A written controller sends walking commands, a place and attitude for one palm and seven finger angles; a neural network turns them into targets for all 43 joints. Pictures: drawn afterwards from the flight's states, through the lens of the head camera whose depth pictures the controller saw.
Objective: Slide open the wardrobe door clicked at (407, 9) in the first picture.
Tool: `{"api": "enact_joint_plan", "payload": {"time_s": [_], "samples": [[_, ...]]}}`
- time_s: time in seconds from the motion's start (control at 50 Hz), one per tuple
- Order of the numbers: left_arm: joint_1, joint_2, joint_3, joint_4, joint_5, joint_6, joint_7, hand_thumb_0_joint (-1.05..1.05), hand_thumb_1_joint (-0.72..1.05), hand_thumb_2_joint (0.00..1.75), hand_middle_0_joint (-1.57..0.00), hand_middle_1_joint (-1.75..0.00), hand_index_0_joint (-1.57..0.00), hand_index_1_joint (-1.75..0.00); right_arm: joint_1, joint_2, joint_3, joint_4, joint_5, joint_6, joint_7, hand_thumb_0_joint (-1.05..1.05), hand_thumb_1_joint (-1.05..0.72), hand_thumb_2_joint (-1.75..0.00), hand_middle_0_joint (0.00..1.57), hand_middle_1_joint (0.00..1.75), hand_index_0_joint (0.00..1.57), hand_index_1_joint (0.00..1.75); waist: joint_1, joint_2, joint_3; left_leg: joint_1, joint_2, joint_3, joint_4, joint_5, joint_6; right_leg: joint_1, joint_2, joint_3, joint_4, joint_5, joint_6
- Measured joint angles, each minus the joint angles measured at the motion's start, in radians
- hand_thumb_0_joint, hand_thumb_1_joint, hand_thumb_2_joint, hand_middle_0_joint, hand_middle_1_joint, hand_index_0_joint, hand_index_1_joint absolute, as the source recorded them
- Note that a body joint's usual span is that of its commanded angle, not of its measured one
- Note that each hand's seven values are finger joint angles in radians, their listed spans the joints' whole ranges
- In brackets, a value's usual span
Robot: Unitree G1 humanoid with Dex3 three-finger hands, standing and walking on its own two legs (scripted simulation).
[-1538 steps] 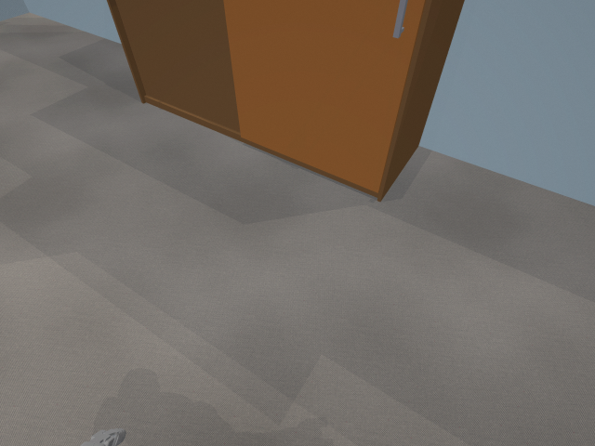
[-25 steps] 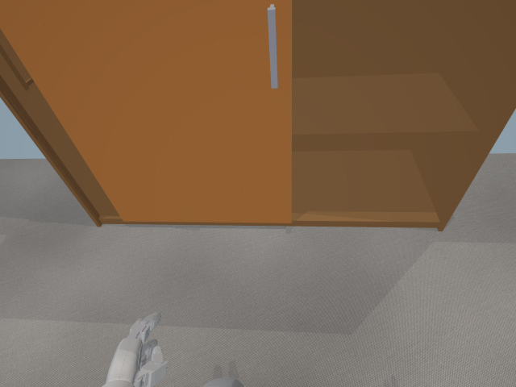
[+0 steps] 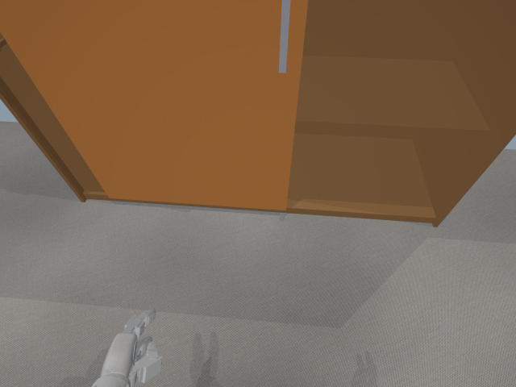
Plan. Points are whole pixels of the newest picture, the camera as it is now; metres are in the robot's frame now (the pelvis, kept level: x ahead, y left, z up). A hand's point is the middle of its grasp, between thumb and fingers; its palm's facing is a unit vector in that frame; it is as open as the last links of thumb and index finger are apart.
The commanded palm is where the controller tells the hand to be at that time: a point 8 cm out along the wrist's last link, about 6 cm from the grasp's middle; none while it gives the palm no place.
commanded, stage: stop stepping back and stand still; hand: right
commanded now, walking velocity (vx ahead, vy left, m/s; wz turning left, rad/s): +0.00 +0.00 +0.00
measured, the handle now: (285, 27) +0.87 +0.00 +0.12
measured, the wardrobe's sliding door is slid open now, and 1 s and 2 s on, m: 0.67 0.67 0.67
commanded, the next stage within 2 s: let the arm hang, fingers relaxed in 0.20 s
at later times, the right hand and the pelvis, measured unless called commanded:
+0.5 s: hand out of the picture +0.15 -0.25 -0.10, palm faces +0.01 +0.93 -0.36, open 7.4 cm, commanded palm none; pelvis -0.01 -0.02 +0.00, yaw -1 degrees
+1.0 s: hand out of the picture -0.04 -0.22 -0.16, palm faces +0.00 +0.98 -0.22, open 7.3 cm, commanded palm none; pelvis -0.03 -0.04 +0.01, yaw +0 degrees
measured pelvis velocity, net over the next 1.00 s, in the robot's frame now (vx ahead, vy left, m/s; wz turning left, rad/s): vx -0.03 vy -0.04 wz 0.00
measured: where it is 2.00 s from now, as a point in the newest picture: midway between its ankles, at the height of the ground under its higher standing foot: outside the picture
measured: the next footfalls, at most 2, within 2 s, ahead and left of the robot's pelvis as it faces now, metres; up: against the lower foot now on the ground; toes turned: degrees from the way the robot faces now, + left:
none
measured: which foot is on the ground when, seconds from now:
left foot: down 0.00-1.00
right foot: down 0.00-1.00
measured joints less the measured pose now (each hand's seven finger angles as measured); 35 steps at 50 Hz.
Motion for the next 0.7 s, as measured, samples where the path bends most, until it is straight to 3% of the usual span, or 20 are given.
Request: {"api": "enact_joint_plan", "payload": {"time_s": [0.08,0.18,0.3,0.34,0.4,0.5,0.56,0.62,0.7], "samples": [[-0.032,0.006,0.000,-0.018,-0.005,0.013,-0.009,0.01,0.91,0.90,-0.20,-0.30,-0.20,-0.30,-0.003,-0.008,-0.018,0.029,0.009,-0.005,-0.008,0.01,-0.89,-0.90,0.21,0.31,0.21,0.30,0.002,-0.005,-0.003,-0.001,-0.002,-0.006,-0.018,0.005,0.004,-0.005,-0.001,-0.008,-0.006,0.014,0.002],[-0.047,0.019,0.004,-0.038,-0.006,0.029,-0.002,0.01,0.91,0.90,-0.20,-0.30,-0.20,-0.30,0.016,0.016,0.021,0.050,0.011,0.026,-0.003,0.01,-0.89,-0.90,0.21,0.31,0.21,0.30,0.009,-0.012,-0.015,0.000,0.003,-0.008,-0.024,0.002,-0.001,0.010,0.003,-0.012,-0.038,0.007,0.001],[-0.039,0.021,0.004,-0.047,-0.006,0.038,0.008,0.01,0.91,0.90,-0.20,-0.30,-0.20,-0.30,0.032,0.018,0.043,0.026,0.010,0.038,0.000,0.01,-0.89,-0.90,0.21,0.31,0.22,0.30,-0.002,0.000,-0.012,0.005,0.004,-0.005,-0.031,0.008,-0.004,0.011,0.004,-0.010,-0.041,0.009,0.000],[-0.034,0.057,0.014,-0.011,-0.005,0.018,-0.027,0.01,0.91,0.90,-0.20,-0.30,-0.20,-0.30,-0.063,0.011,0.126,0.169,-0.027,0.043,0.038,0.01,-0.89,-0.90,0.21,0.30,0.21,0.30,-0.018,-0.025,-0.030,-0.027,0.015,0.011,0.004,0.016,-0.005,-0.027,0.011,-0.001,-0.008,0.015,-0.007],[-0.047,0.124,0.014,0.063,0.015,0.045,-0.060,0.01,0.91,0.90,-0.20,-0.30,-0.20,-0.30,-0.240,0.048,0.283,0.563,-0.059,0.147,0.111,0.00,-0.90,-0.90,0.20,0.30,0.21,0.30,-0.037,-0.069,-0.079,-0.064,0.039,0.015,0.043,-0.023,-0.019,-0.070,0.034,0.003,0.030,-0.010,-0.022],[-0.063,0.131,0.000,0.147,0.037,0.086,-0.061,0.01,0.91,0.90,-0.20,-0.30,-0.20,-0.30,-0.376,0.152,0.436,1.163,-0.067,0.276,0.155,0.01,-0.91,-0.90,0.20,0.30,0.20,0.30,-0.007,-0.055,-0.058,-0.058,0.062,0.003,0.061,-0.018,-0.030,-0.044,0.056,-0.009,0.013,0.010,-0.033],[-0.044,0.106,-0.013,0.202,0.042,0.098,-0.052,0.01,0.91,0.90,-0.20,-0.30,-0.20,-0.30,-0.377,0.216,0.487,1.371,-0.061,0.300,0.159,0.01,-0.91,-0.90,0.20,0.30,0.20,0.30,0.005,-0.016,-0.024,-0.024,0.060,-0.003,0.023,0.006,-0.033,-0.005,0.056,-0.016,-0.031,0.035,-0.034],[-0.014,0.075,-0.022,0.273,0.041,0.109,-0.045,0.01,0.91,0.90,-0.20,-0.30,-0.20,-0.30,-0.356,0.267,0.493,1.499,-0.051,0.295,0.149,0.01,-0.93,-0.90,0.20,0.30,0.20,0.30,-0.001,0.014,0.002,0.010,0.050,-0.002,-0.036,0.041,-0.031,0.023,0.049,-0.016,-0.074,0.060,-0.033],[0.034,0.030,-0.026,0.365,0.039,0.119,-0.037,0.01,0.91,0.90,-0.20,-0.30,-0.20,-0.30,-0.337,0.247,0.472,1.596,-0.051,0.278,0.143,0.00,-0.99,-0.90,0.21,0.30,0.21,0.30,-0.020,0.026,0.019,0.045,0.036,0.006,-0.106,0.082,-0.028,0.041,0.039,-0.010,-0.111,0.085,-0.031]]}}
